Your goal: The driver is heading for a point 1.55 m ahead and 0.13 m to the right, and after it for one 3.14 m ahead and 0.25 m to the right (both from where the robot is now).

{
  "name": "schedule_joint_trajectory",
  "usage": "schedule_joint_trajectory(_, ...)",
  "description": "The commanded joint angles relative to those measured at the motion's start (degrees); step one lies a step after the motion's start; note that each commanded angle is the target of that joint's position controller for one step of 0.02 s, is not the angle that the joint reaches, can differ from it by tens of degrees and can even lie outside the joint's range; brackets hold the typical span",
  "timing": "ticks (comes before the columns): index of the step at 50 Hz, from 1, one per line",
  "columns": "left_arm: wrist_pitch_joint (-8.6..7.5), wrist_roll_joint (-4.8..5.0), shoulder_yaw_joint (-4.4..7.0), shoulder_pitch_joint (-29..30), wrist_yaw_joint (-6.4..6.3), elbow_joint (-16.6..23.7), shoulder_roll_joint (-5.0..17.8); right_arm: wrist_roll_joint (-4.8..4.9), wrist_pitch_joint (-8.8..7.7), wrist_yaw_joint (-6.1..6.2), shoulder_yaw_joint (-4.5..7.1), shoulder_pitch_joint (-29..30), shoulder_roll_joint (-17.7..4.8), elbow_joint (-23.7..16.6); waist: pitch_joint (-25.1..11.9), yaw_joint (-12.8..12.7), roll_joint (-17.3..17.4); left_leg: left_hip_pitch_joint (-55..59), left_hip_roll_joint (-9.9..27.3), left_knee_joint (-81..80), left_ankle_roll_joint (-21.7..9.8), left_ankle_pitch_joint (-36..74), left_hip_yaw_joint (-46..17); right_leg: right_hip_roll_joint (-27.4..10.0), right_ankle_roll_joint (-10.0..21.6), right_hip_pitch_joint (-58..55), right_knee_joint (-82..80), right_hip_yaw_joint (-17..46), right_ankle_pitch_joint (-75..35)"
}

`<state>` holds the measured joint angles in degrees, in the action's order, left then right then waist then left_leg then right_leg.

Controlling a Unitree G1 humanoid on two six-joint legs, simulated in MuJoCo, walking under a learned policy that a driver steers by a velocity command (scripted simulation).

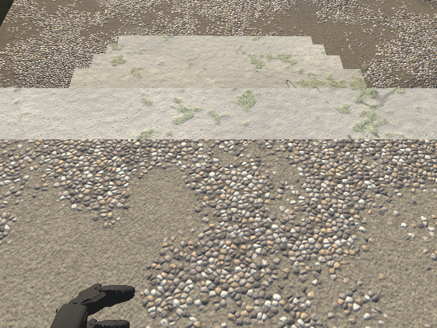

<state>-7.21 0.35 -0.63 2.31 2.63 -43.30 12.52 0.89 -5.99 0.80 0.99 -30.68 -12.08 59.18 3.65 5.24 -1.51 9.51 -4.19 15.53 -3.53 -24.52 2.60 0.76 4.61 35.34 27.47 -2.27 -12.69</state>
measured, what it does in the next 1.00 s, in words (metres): walks ahead: right foot, then left foot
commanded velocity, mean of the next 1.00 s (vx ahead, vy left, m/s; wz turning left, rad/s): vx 0.10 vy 0.00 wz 0.00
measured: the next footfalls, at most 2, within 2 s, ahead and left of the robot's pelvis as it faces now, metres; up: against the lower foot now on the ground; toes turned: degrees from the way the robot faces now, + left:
right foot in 0.02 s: +0.27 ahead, -0.08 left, +0.00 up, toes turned -1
left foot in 0.42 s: +0.26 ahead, +0.15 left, +0.00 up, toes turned -2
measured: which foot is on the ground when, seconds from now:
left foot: down 0.00-0.04, up 0.06-0.40, down 0.42-1.00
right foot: up 0.00-0.00, down 0.02-1.00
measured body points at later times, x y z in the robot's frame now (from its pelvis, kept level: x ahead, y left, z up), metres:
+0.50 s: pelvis +0.18 +0.01 +0.01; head +0.18 +0.03 +0.46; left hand +0.28 +0.26 -0.13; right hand +0.27 -0.25 -0.11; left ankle +0.22 +0.15 -0.72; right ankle +0.23 -0.08 -0.72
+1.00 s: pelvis +0.22 +0.04 +0.01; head +0.23 +0.04 +0.46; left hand +0.29 +0.29 -0.14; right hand +0.27 -0.21 -0.14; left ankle +0.22 +0.16 -0.72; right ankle +0.23 -0.08 -0.72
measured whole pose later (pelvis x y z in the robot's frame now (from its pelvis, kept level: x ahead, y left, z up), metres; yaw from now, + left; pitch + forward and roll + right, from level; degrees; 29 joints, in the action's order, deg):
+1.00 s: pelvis +0.22 +0.04 +0.01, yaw -1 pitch -1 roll +0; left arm 0.2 0.0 1.7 -10.1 -2.1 -60.0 11.9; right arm 0.0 -1.0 2.1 1.8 -11.4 -11.1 60.2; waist 1.6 -0.1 0.0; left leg -12.7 -0.3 30.5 -0.4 -17.1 -0.7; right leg 0.4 0.2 14.3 30.0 0.2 15.1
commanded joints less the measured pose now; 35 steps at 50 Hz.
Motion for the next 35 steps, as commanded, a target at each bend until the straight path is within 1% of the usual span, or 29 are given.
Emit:
schedule_joint_trajectory(1, -0.74, -0.5, 4.22, -21.27, -0.66, -3.78, 10.22, -1.16, 1.38, 0.91, 2.0, 8.39, -11.75, -4.59, -12.06, -16.49, 9.57, -10.65, 9.18, 24.85, 1.84, 61.0, -2.13, 1.36, 2.43, -32.61, -3.21, 0.66, -10.16)
schedule_joint_trajectory(2, -0.08, -2.5, 4.69, -28.01, -1.1, -5.98, 14.52, -2.56, 1.41, 0.44, 0.8, 5.68, -6.88, -5.72, -19.9, -15.65, -2.61, -23.72, 2.78, 49.91, 4.2, 27.75, -0.29, -12.02, 7.44, -49.3, 5.52, 11.56, -38.26)
schedule_joint_trajectory(3, -0.21, -4.29, 3.07, -28.07, -0.39, -6.09, 11.8, -0.59, 1.06, -0.88, -1.47, -10.68, 1.35, -2.05, -33.82, -8.83, -14.57, -38.77, -4.65, 71.26, 6.17, -15.04, -12.0, -27.06, 21.35, -65.95, 6.8, 35.33, -50.02)
schedule_joint_trajectory(4, 0.52, -2.7, 3.35, -24.88, -0.12, -5.06, 9.68, 0.46, 0.67, -1.58, -0.34, -10.42, -4.79, -0.72, -36.0, -10.52, -6.31, -39.4, -1.38, 73.31, 4.84, -12.13, -17.78, -24.67, 20.91, -60.85, 2.25, 35.4, -38.99)
schedule_joint_trajectory(5, 1.03, -0.96, 3.14, -16.97, -0.24, -3.4, 8.53, 1.09, 0.98, -1.39, 0.55, -1.75, -7.98, -3.77, -25.42, -8.9, -2.66, -42.37, 1.95, 69.51, 4.75, -9.15, -14.03, -21.98, 18.53, -50.1, -0.89, 28.6, -25.78)
schedule_joint_trajectory(6, 1.32, 0.06, 2.18, -10.75, -0.47, -2.9, 6.06, 0.34, 1.54, -0.53, 1.14, 5.23, -8.92, -5.51, -15.15, -6.45, 4.4, -42.59, 4.81, 64.07, 5.37, -5.69, -9.76, -18.51, 15.23, -36.16, -5.77, 23.12, -16.47)
schedule_joint_trajectory(7, 1.05, -0.58, 1.5, -9.24, -0.66, -2.91, 4.82, -0.29, 2.47, 0.33, 1.75, 8.15, -9.17, -6.1, -11.04, -5.4, 4.94, -39.46, 6.43, 60.41, 5.6, -3.2, -8.78, -16.53, 13.8, -26.65, -8.0, 20.07, -15.82)
schedule_joint_trajectory(8, 1.18, -1.59, 1.5, -8.62, -0.55, -3.54, 5.28, -0.69, 3.48, 0.58, 1.62, 6.83, -7.36, -6.1, -9.79, -3.39, 3.32, -34.89, 7.73, 57.01, 5.86, -1.54, -8.49, -14.94, 13.15, -20.44, -9.65, 17.57, -15.6)
schedule_joint_trajectory(9, 1.3, -2.18, 1.5, -8.11, -0.32, -4.06, 5.38, -0.86, 4.2, 0.86, 1.33, 5.89, -5.32, -5.92, -9.03, -2.38, 1.26, -31.48, 8.17, 52.64, 6.09, -0.83, -7.87, -13.31, 12.59, -15.67, -10.81, 14.6, -16.52)
schedule_joint_trajectory(10, 1.2, -2.69, 1.61, -7.9, -0.32, -4.69, 5.77, -0.81, 4.44, 1.19, 0.95, 5.71, -3.53, -6.01, -9.1, -1.5, -0.11, -29.1, 8.37, 47.46, 6.21, -0.27, -7.1, -12.02, 12.13, -12.87, -11.19, 11.54, -19.25)
schedule_joint_trajectory(11, 1.12, -2.95, 1.75, -7.98, -0.52, -5.17, 6.18, -0.77, 4.54, 1.53, 0.71, 6.61, -2.82, -6.38, -9.87, -1.27, -1.38, -27.81, 8.31, 41.96, 6.35, 0.56, -6.44, -11.26, 11.82, -12.32, -11.01, 9.47, -22.12)
schedule_joint_trajectory(12, 1.26, -2.95, 1.97, -8.27, -0.89, -5.56, 6.7, -0.95, 4.65, 1.82, 0.62, 8.08, -2.87, -6.7, -11.38, -1.53, -2.33, -26.52, 8.36, 37.12, 6.36, 2.77, -6.11, -10.85, 11.44, -12.87, -10.69, 8.3, -22.11)
schedule_joint_trajectory(13, 1.56, -2.69, 2.24, -8.86, -1.27, -5.93, 7.28, -1.08, 4.89, 1.98, 0.66, 9.66, -3.35, -6.83, -13.02, -2.16, -2.81, -25.22, 8.35, 33.53, 6.28, 6.25, -5.96, -10.76, 10.97, -13.82, -10.78, 7.94, -18.51)
schedule_joint_trajectory(14, 2.0, -2.34, 2.46, -9.43, -1.58, -6.32, 7.94, -1.0, 5.27, 2.05, 0.9, 11.11, -4.17, -6.9, -14.04, -2.72, -2.89, -24.09, 8.12, 31.0, 6.22, 9.47, -5.76, -10.84, 10.47, -14.24, -11.46, 8.2, -11.47)
schedule_joint_trajectory(15, 2.48, -2.01, 2.61, -9.45, -1.86, -6.55, 8.41, -0.84, 5.73, 2.06, 1.17, 12.68, -4.95, -7.04, -13.87, -3.14, -3.08, -23.28, 8.08, 28.86, 6.06, 11.54, -5.77, -10.9, 9.92, -13.85, -12.48, 8.82, -1.82)
schedule_joint_trajectory(17, 3.42, -1.57, 2.66, -9.03, -2.34, -6.85, 8.45, -0.84, 6.45, 2.1, 1.58, 16.0, -5.8, -7.48, -10.93, -3.76, -3.68, -22.21, 7.78, 24.05, 5.36, 13.21, -5.46, -10.45, 8.49, -11.53, -14.35, 10.41, 19.25)
schedule_joint_trajectory(18, 3.82, -1.17, 2.58, -8.61, -2.55, -6.98, 8.14, -1.11, 6.49, 2.12, 1.73, 17.06, -5.83, -7.57, -9.11, -3.47, -3.75, -21.23, 7.23, 20.0, 4.74, 14.4, -4.75, -9.71, 7.24, -10.33, -14.37, 10.89, 27.86)
schedule_joint_trajectory(19, 4.11, -0.8, 2.35, -9.11, -2.73, -7.3, 7.37, -1.61, 6.42, 2.12, 1.86, 17.92, -5.91, -7.52, -7.5, -3.48, -3.55, -20.2, 6.81, 16.32, 3.96, 14.72, -4.14, -8.74, 5.57, -9.48, -13.96, 11.33, 34.27)
schedule_joint_trajectory(20, 4.26, -0.69, 1.94, -10.73, -2.83, -8.02, 6.12, -2.19, 6.29, 2.11, 1.9, 18.38, -6.15, -7.58, -6.09, -3.56, -2.74, -19.42, 7.64, 12.3, 3.0, 15.45, -4.96, -7.63, 3.41, -9.18, -13.18, 11.64, 38.75)
schedule_joint_trajectory(21, 4.25, -0.91, 1.69, -12.63, -2.91, -8.67, 5.31, -2.62, 6.02, 2.15, 2.04, 18.06, -7.52, -7.72, -5.39, -4.16, -0.86, -18.36, 10.72, 9.79, 1.63, 16.77, -7.96, -6.04, 1.25, -8.6, -10.71, 11.06, 40.54)
schedule_joint_trajectory(22, 4.21, -0.91, 2.19, -16.49, -2.98, -9.09, 5.91, -1.93, 6.0, 2.28, 2.99, 19.23, -11.66, -7.5, -4.23, -7.7, 5.07, -20.41, 11.92, 9.95, -0.22, 13.69, -9.07, -2.08, -0.47, -8.46, -8.99, 7.56, 38.97)
schedule_joint_trajectory(23, 4.6, -1.01, 2.24, -15.33, -3.44, -9.25, 5.64, -1.57, 5.74, 1.92, 2.91, 18.76, -9.46, -6.26, -3.86, -6.84, 7.72, -27.25, 10.36, 7.25, -0.32, 2.69, -8.8, -0.51, -1.67, -14.14, -6.88, 4.08, 34.55)
schedule_joint_trajectory(24, 4.98, -1.01, 2.41, -13.97, -3.78, -9.16, 5.94, -1.73, 5.29, 1.68, 2.32, 19.27, -6.9, -5.93, -2.86, -6.67, 7.7, -30.84, 9.51, 5.37, 0.48, -0.48, -8.8, -0.63, -2.06, -17.59, -5.27, 3.68, 31.63)
schedule_joint_trajectory(25, 5.36, -0.95, 2.43, -13.86, -4.04, -9.41, 5.48, -1.91, 4.85, 1.55, 2.04, 20.34, -6.08, -5.77, -2.89, -7.07, 7.85, -31.98, 9.21, 4.87, 1.36, 1.15, -8.47, -1.01, -1.88, -19.57, -4.27, 3.6, 29.45)
schedule_joint_trajectory(27, 5.69, -1.28, 2.54, -14.73, -4.14, -10.26, 5.5, -1.64, 4.0, 1.44, 2.03, 20.84, -6.0, -5.42, -3.71, -7.18, 7.05, -30.05, 8.68, 5.97, 2.01, 6.74, -7.79, -1.33, -1.49, -20.43, -3.47, 3.74, 26.2)
schedule_joint_trajectory(29, 5.53, -1.1, 2.62, -14.42, -4.0, -10.73, 5.44, -1.16, 3.56, 1.47, 2.09, 19.49, -6.37, -4.53, -5.11, -6.55, 5.28, -27.5, 8.4, 7.67, 1.83, 12.41, -7.37, -1.58, -1.3, -21.09, -2.81, 3.8, 22.95)
schedule_joint_trajectory(32, 5.54, -0.75, 2.76, -13.78, -3.94, -11.39, 5.43, -0.99, 3.45, 1.51, 2.05, 18.29, -6.48, -3.51, -6.23, -5.81, 3.71, -25.21, 8.02, 9.39, 1.32, 17.96, -6.84, -1.75, -1.51, -21.93, -1.8, 3.78, 18.77)
schedule_joint_trajectory(35, 5.93, -0.56, 2.88, -13.85, -4.1, -12.2, 5.26, -0.9, 3.66, 1.5, 1.97, 17.55, -6.33, -2.64, -6.33, -5.52, 2.71, -24.49, 7.62, 10.19, 1.07, 20.52, -6.38, -1.83, -1.67, -22.84, -1.05, 3.79, 16.5)
Velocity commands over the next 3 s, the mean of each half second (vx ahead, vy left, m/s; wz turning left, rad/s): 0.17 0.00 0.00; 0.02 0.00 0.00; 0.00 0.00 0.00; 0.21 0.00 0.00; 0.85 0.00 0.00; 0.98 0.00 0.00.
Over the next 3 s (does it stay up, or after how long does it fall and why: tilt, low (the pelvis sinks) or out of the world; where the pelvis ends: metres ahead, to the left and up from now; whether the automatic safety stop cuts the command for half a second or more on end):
stays up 1.03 0.00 -0.01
